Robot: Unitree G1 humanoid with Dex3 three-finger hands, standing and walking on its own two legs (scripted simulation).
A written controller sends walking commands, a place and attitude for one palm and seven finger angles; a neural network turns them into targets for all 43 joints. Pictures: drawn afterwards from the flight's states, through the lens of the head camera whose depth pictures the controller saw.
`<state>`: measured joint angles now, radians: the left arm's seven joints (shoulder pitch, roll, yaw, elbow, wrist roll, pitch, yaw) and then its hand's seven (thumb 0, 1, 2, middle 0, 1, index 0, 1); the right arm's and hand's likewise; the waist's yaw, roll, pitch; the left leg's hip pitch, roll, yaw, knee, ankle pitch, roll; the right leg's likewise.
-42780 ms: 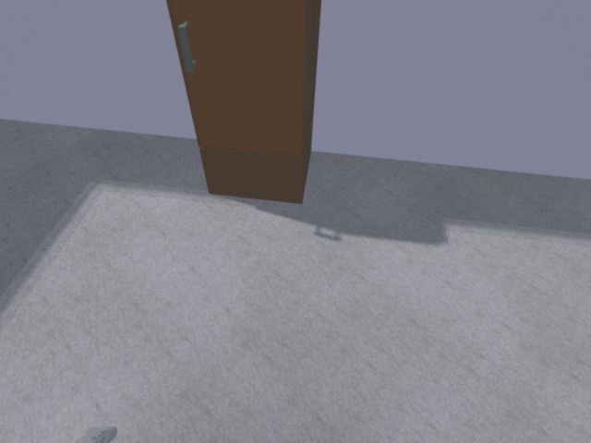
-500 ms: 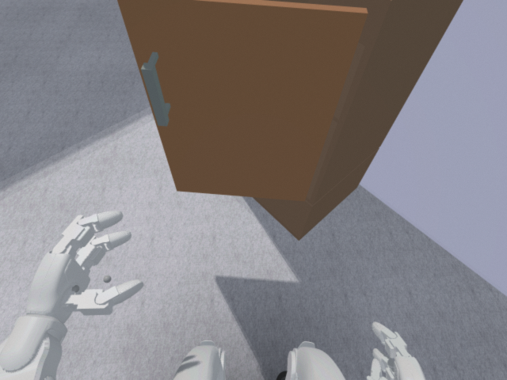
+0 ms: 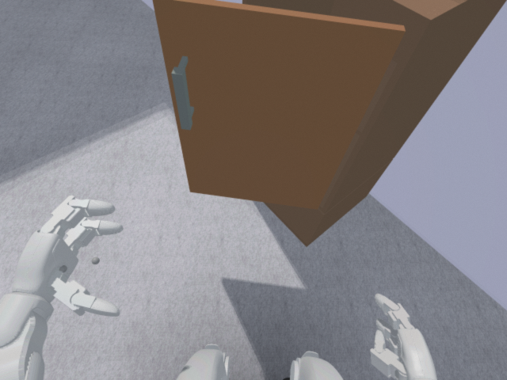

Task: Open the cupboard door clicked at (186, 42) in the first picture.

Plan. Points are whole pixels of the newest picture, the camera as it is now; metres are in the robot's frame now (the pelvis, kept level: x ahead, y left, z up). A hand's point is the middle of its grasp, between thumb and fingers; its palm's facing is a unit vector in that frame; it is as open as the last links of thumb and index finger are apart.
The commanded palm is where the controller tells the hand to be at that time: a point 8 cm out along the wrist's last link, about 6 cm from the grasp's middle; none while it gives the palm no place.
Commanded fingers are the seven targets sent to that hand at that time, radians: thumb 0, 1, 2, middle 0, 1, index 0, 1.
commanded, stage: raise the hand with hooked fingers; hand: left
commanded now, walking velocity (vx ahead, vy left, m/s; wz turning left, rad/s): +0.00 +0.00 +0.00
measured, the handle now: (185, 94) +0.62 +0.19 +0.03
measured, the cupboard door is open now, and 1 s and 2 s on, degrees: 43 43 43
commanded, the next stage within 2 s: move the hooked fingers beside the handle in 0.76 s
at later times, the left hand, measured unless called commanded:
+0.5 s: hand (92, 236) +0.29 +0.26 +0.05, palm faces -0.05 -1.00 -0.05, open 14.0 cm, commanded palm +0.27 +0.30 +0.06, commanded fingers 0.00 -0.50 0.30 -0.30 -1.20 -0.30 -1.20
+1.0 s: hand (100, 232) +0.30 +0.25 +0.05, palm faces -0.02 -1.00 -0.04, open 14.0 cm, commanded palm +0.30 +0.30 +0.05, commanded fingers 0.00 -0.50 0.30 -0.30 -1.20 -0.30 -1.20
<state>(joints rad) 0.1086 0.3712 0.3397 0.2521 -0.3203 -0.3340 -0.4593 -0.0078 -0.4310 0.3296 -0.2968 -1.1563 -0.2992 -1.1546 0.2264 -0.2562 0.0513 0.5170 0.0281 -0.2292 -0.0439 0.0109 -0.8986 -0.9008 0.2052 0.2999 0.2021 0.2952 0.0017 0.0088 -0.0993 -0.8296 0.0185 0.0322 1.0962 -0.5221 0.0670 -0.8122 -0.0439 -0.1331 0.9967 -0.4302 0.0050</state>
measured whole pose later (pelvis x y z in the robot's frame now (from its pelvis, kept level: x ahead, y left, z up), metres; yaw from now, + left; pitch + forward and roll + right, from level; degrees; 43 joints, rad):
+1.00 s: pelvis +0.00 -0.03 +0.00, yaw +0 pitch +15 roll -3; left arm -0.11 0.44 0.45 0.55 -0.35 -0.36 -0.57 -0.01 -0.50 0.30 -0.30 -1.20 -0.31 -1.20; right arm 0.26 -0.28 0.06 0.56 0.04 -0.21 -0.07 0.01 -0.90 -0.90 0.21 0.30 0.20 0.30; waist -0.02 0.01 -0.09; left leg -0.83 0.04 0.02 1.08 -0.51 0.03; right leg -0.83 -0.02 -0.14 1.00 -0.43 -0.03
